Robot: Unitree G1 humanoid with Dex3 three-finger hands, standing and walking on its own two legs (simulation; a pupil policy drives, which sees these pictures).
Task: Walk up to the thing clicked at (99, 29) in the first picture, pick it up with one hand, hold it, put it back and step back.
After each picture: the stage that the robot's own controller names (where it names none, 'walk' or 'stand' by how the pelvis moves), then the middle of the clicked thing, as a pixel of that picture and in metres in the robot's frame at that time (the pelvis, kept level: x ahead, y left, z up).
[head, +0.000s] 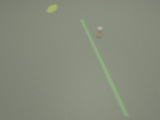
stand; (99, 32) +1.64 -0.16 -0.72
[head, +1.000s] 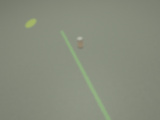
walk; (80, 42) +1.50 +0.20 -0.70
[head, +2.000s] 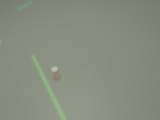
walk; (55, 72) +0.95 +0.38 -0.71
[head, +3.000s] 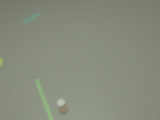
walk; (62, 105) +0.63 +0.28 -0.71
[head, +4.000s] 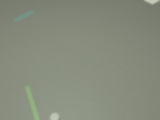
stand; out of the picture +0.50 +0.22 -0.70
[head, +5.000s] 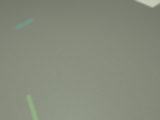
stand; out of the picture +0.46 +0.22 -0.72
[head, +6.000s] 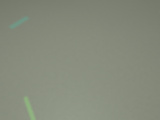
stand; out of the picture +0.42 +0.25 -0.71
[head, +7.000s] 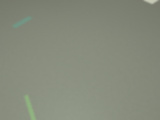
stand; out of the picture +0.43 +0.25 -0.72
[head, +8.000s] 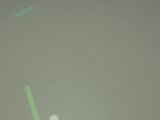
stand; out of the picture +0.44 +0.24 -0.71
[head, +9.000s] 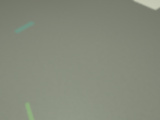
stand; out of the picture +0.38 +0.23 -0.72
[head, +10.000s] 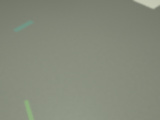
stand; out of the picture +0.40 +0.25 -0.73
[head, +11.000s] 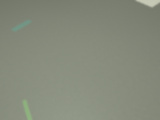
stand; out of the picture +0.40 +0.26 -0.72
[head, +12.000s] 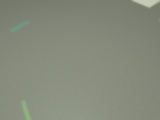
stand; out of the picture +0.40 +0.26 -0.72
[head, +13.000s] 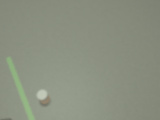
go down; (43, 96) +0.44 +0.24 -0.57
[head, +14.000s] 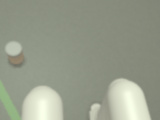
go down; (15, 53) +0.51 +0.25 -0.31
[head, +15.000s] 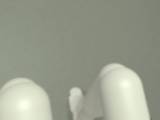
close in; out of the picture +0.51 +0.28 -0.25
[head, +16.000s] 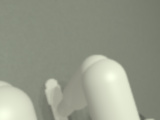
close in; out of the picture +0.48 +0.30 -0.24
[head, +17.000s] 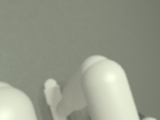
lift; out of the picture +0.48 +0.30 -0.25
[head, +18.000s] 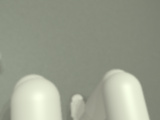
lift; out of the picture +0.42 +0.25 -0.26
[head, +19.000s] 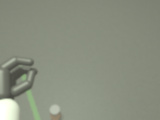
lift; (55, 112) +0.41 +0.19 -0.58
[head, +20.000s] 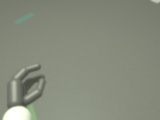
stand; out of the picture +0.36 +0.20 -0.67
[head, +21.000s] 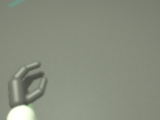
stand; out of the picture +0.37 +0.20 -0.66
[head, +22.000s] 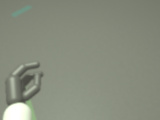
stand; out of the picture +0.37 +0.20 -0.67
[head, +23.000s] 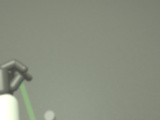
crouch; (50, 117) +0.39 +0.20 -0.64
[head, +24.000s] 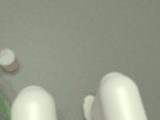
lower; (8, 60) +0.46 +0.21 -0.31
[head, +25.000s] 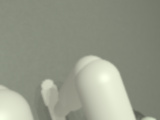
lower; out of the picture +0.44 +0.26 -0.25
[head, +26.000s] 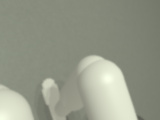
lower; out of the picture +0.43 +0.27 -0.25
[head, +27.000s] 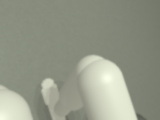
lower; out of the picture +0.43 +0.27 -0.25
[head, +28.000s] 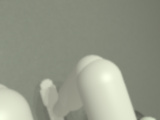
lower; out of the picture +0.43 +0.27 -0.25
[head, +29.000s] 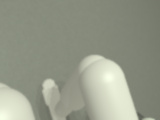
loosen; out of the picture +0.43 +0.26 -0.24
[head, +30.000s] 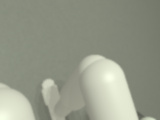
withdraw; out of the picture +0.36 +0.20 -0.27
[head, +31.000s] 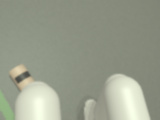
stand; (23, 80) +0.36 +0.17 -0.31
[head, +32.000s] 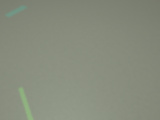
stand; out of the picture +0.29 +0.16 -0.67
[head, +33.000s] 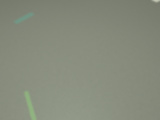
stand; out of the picture +0.29 +0.18 -0.69
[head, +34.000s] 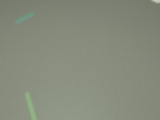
stand; out of the picture +0.27 +0.17 -0.69
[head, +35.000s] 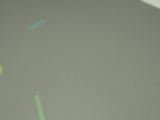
walk; out of the picture +0.29 +0.18 -0.75
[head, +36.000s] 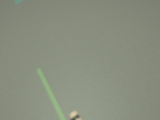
walk; out of the picture +0.40 +0.10 -0.72
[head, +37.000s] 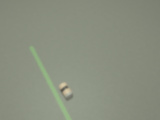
walk; (65, 90) +0.61 +0.14 -0.71
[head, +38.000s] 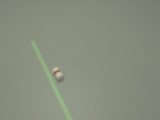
stand; (58, 74) +0.91 +0.26 -0.73
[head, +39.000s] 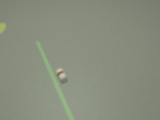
stand; (61, 75) +0.91 +0.23 -0.74
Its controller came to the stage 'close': yes
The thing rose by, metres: 0.01
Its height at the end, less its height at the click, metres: -0.02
